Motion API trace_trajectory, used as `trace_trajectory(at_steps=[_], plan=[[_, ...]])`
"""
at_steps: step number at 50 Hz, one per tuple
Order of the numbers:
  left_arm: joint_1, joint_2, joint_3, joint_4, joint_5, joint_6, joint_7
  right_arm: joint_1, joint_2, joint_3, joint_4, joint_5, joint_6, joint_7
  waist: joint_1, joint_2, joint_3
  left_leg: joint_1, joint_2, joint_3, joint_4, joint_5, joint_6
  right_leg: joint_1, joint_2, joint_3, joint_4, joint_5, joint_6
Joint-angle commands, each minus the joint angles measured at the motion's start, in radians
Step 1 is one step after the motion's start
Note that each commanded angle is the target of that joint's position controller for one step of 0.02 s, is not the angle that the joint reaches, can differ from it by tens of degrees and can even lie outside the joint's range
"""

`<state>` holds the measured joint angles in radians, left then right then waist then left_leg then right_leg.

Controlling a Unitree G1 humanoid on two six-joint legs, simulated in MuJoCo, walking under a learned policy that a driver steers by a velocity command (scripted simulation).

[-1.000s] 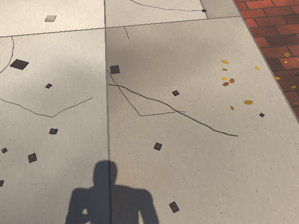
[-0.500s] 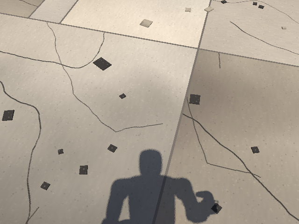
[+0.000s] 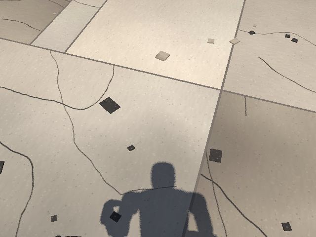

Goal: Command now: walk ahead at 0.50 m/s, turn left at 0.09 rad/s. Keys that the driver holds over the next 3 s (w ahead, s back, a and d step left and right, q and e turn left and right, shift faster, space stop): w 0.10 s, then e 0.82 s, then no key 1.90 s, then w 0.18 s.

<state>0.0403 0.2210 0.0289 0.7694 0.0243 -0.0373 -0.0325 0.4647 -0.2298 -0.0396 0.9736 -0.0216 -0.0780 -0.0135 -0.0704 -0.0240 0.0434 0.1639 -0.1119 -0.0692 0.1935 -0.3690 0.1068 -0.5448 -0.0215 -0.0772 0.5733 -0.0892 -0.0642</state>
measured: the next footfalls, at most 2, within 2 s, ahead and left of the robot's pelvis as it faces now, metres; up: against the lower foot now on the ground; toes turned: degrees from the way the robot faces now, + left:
right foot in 0.04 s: +0.19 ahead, -0.09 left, +0.00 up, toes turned -3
left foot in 0.54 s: +0.34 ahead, +0.08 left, +0.00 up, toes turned -13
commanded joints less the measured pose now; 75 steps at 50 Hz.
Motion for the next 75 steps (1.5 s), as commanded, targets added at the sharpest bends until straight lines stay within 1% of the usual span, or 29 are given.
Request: trace_trajectory(at_steps=[1, 2, 3, 4, 5, 7, 9, 12, 20, 25, 26, 27, 28, 29, 31, 34, 47, 49, 50, 51, 52, 54, 57, 66, 69, 70, 71, 73, 75], plan=[[0.247, 0.138, 0.046, 0.019, -0.002, -0.029, 0.028, -0.032, -0.179, -0.033, -0.034, -0.004, -0.010, -0.005, 0.175, 0.092, -0.120, -0.067, 0.255, -0.025, 0.405, 1.155, 0.035, 0.341, 0.070, -0.018, -0.102, -0.031, -0.067], [0.412, 0.191, 0.062, 0.056, 0.022, -0.036, 0.043, -0.033, -0.152, -0.023, -0.054, 0.006, -0.015, -0.002, 0.236, 0.029, -0.231, -0.246, 0.212, -0.003, 0.662, 0.873, 0.025, 0.601, -0.082, 0.138, -0.111, -0.086, -0.111], [0.476, 0.309, 0.094, 0.065, 0.043, -0.035, 0.039, 0.101, -0.049, -0.006, -0.066, 0.048, -0.013, 0.008, 0.175, -0.214, -0.356, -0.607, 0.012, 0.068, 1.084, 0.147, -0.029, 0.876, -0.383, 0.644, -0.170, -0.129, -0.269], [0.395, 0.232, 0.079, 0.069, -0.001, -0.023, 0.023, 0.054, -0.137, -0.023, -0.057, 0.013, -0.013, 0.005, 0.152, -0.103, -0.311, -0.716, 0.012, -0.039, 1.176, -0.093, -0.008, 0.794, -0.377, 0.799, -0.290, -0.172, -0.266], [0.276, 0.180, 0.064, 0.049, -0.014, -0.022, 0.019, -0.022, -0.133, -0.025, -0.079, 0.006, -0.011, 0.008, 0.106, -0.047, -0.135, -0.757, 0.077, -0.040, 1.158, -0.017, -0.007, 0.629, -0.350, 0.619, -0.308, -0.214, -0.243], [0.219, 0.097, 0.037, 0.060, -0.013, -0.035, 0.016, -0.092, -0.100, -0.018, -0.096, -0.005, -0.006, 0.016, 0.069, 0.010, -0.008, -0.710, 0.140, 0.000, 1.050, 0.043, -0.024, 0.435, -0.259, 0.409, -0.339, 0.167, -0.203], [0.247, 0.079, 0.024, 0.096, -0.018, -0.052, 0.018, -0.064, -0.070, -0.010, -0.092, -0.022, 0.015, 0.020, 0.034, -0.022, -0.026, -0.616, 0.152, 0.025, 0.969, 0.045, -0.061, 0.366, -0.201, 0.278, -0.328, 0.534, -0.181], [0.267, 0.144, 0.038, 0.111, -0.018, -0.060, 0.018, -0.092, -0.056, -0.004, -0.112, -0.015, 0.030, 0.019, 0.016, -0.035, -0.064, -0.616, 0.137, 0.059, 0.862, 0.078, -0.108, 0.357, -0.161, 0.197, -0.300, 0.779, -0.191], [0.337, 0.175, 0.055, 0.100, -0.016, -0.005, 0.030, -0.315, -0.075, 0.005, -0.193, 0.006, 0.054, -0.007, 0.089, -0.079, -0.090, -0.617, 0.108, 0.064, 0.573, 0.202, -0.138, 0.396, -0.127, 0.254, -0.212, 0.618, -0.144], [0.265, 0.194, 0.075, 0.058, -0.015, 0.027, 0.043, -0.251, -0.101, -0.003, -0.191, 0.014, 0.032, -0.026, 0.052, -0.086, -0.060, -0.470, 0.091, 0.031, 0.291, 0.180, -0.108, 0.382, -0.115, 0.388, -0.094, 0.389, -0.098], [0.243, 0.179, 0.073, 0.041, -0.026, 0.028, 0.044, -0.201, -0.122, -0.009, -0.184, 0.002, 0.019, -0.032, 0.031, -0.051, -0.073, -0.350, 0.141, -0.004, 0.179, 0.306, -0.089, 0.319, -0.074, 0.388, -0.018, 0.283, -0.057], [0.275, 0.105, 0.054, 0.008, -0.037, 0.024, 0.045, -0.150, -0.205, -0.026, -0.196, -0.014, 0.010, -0.044, 0.044, 0.132, -0.162, -0.196, 0.390, -0.198, 0.164, 0.585, -0.029, 0.231, 0.012, 0.289, 0.202, 0.007, -0.008], [0.393, 0.077, 0.055, 0.006, -0.036, 0.038, 0.054, -0.182, -0.261, -0.038, -0.208, 0.008, 0.032, -0.037, 0.096, 0.313, -0.202, -0.127, 0.581, -0.405, 0.175, 0.928, 0.128, 0.062, 0.184, 0.122, 0.387, -0.616, 0.018], [0.391, 0.150, 0.067, 0.034, -0.004, 0.054, 0.058, -0.177, -0.205, -0.033, -0.216, 0.017, 0.046, -0.033, 0.085, 0.197, -0.209, -0.169, 0.572, -0.400, 0.160, 0.843, 0.184, 0.036, 0.116, 0.122, 0.554, -0.610, 0.026], [0.302, 0.159, 0.079, 0.030, 0.000, 0.076, 0.043, -0.284, -0.110, -0.004, -0.246, 0.007, 0.057, -0.036, 0.108, 0.093, -0.096, -0.308, 0.435, -0.191, 0.113, 0.606, 0.118, 0.040, 0.058, 0.139, 0.594, -0.451, 0.054], [0.287, 0.149, 0.076, 0.015, -0.003, 0.105, 0.018, -0.302, -0.123, -0.007, -0.258, -0.005, 0.061, -0.039, 0.111, 0.170, -0.083, -0.353, 0.352, -0.035, 0.099, 0.589, 0.092, 0.059, 0.059, 0.106, 0.613, -0.345, 0.098], [0.170, 0.125, 0.047, -0.094, -0.019, 0.108, -0.016, -0.255, -0.224, -0.054, -0.250, -0.007, 0.085, 0.000, 0.069, 0.187, -0.109, -0.363, 0.426, 0.092, 0.186, 0.361, 0.061, 0.293, 0.033, -0.011, 0.052, -0.308, 0.040], [0.237, 0.155, 0.051, -0.072, -0.005, 0.084, 0.000, -0.212, -0.197, -0.053, -0.229, -0.001, 0.098, 0.009, 0.097, 0.045, -0.092, -0.493, 0.364, 0.176, 0.352, 0.234, -0.053, 0.452, 0.004, 0.102, -0.244, -0.157, 0.006], [0.235, 0.246, 0.062, -0.096, 0.005, 0.072, 0.013, -0.163, -0.091, -0.029, -0.255, -0.014, 0.106, 0.020, 0.061, -0.245, -0.098, -0.704, 0.240, 0.265, 0.620, -0.183, -0.137, 0.547, -0.299, 0.473, -0.324, -0.006, -0.046], [0.259, 0.330, 0.088, -0.098, 0.003, 0.070, 0.019, -0.279, -0.112, -0.027, -0.295, -0.009, 0.127, -0.001, 0.131, -0.245, -0.026, -0.741, 0.144, 0.142, 0.716, -0.250, -0.142, 0.355, -0.388, 0.536, -0.322, 0.193, -0.177], [0.236, 0.260, 0.071, -0.086, 0.005, 0.067, 0.023, -0.302, -0.132, -0.031, -0.288, 0.003, 0.137, -0.002, 0.105, -0.137, -0.001, -0.710, 0.170, 0.079, 0.780, -0.169, -0.137, 0.338, -0.320, 0.440, -0.317, 0.198, -0.177], [0.107, 0.188, 0.046, -0.101, 0.000, 0.065, 0.030, -0.234, -0.141, -0.037, -0.237, 0.015, 0.130, 0.009, 0.035, -0.122, -0.004, -0.673, 0.162, 0.068, 0.786, -0.024, -0.123, 0.347, -0.191, 0.295, -0.317, 0.178, -0.118], [0.122, 0.138, 0.025, -0.095, -0.015, 0.049, 0.041, -0.184, -0.142, -0.042, -0.196, 0.000, 0.129, 0.017, 0.039, -0.086, -0.077, -0.631, 0.148, 0.075, 0.812, 0.022, -0.132, 0.435, -0.166, 0.232, -0.285, 0.344, -0.121], [0.170, 0.148, 0.014, -0.023, -0.002, 0.043, 0.050, -0.209, -0.097, -0.016, -0.166, 0.015, 0.132, -0.008, 0.085, -0.099, -0.045, -0.446, 0.118, 0.079, 0.403, -0.037, -0.112, 0.424, -0.185, 0.300, -0.254, 0.212, -0.146], [0.140, 0.121, 0.001, -0.007, -0.015, 0.036, 0.055, -0.147, -0.091, -0.004, -0.126, 0.005, 0.103, -0.021, 0.038, -0.025, -0.075, -0.214, 0.170, 0.021, 0.110, 0.280, -0.091, 0.328, -0.146, 0.296, -0.214, 0.144, -0.063], [0.161, 0.095, -0.007, -0.005, -0.015, 0.030, 0.052, -0.142, -0.131, -0.005, -0.124, -0.008, 0.087, -0.024, 0.062, 0.040, -0.097, -0.153, 0.271, -0.084, 0.094, 0.383, -0.073, 0.288, -0.098, 0.261, -0.182, 0.060, -0.024], [0.209, 0.079, -0.006, 0.017, -0.020, 0.034, 0.046, -0.220, -0.168, -0.011, -0.116, 0.011, 0.083, -0.018, 0.132, 0.148, -0.044, -0.284, 0.291, -0.100, 0.133, 0.418, -0.036, 0.342, -0.009, 0.194, -0.250, -0.069, -0.007], [0.182, 0.125, 0.003, 0.068, -0.010, 0.039, 0.051, -0.238, -0.099, 0.004, -0.109, 0.014, 0.072, -0.001, 0.079, 0.103, -0.013, -0.351, 0.242, -0.057, 0.113, 0.288, -0.060, 0.423, -0.023, 0.202, -0.256, -0.038, 0.002], [0.180, 0.129, 0.007, 0.091, -0.013, 0.037, 0.048, -0.210, -0.101, 0.006, -0.074, 0.014, 0.070, -0.009, 0.073, 0.109, -0.006, -0.343, 0.218, -0.040, 0.099, 0.258, -0.070, 0.425, -0.038, 0.207, -0.248, 0.000, -0.005]])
